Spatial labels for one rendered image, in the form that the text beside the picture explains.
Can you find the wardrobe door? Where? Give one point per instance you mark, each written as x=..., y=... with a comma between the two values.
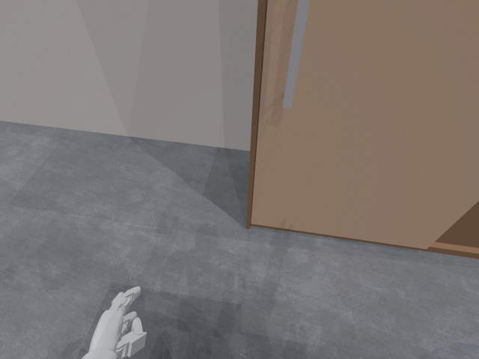
x=465, y=231
x=381, y=142

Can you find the robot left hand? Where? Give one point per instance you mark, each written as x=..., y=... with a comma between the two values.
x=110, y=332

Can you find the handle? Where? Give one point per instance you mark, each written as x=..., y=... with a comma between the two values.
x=298, y=34

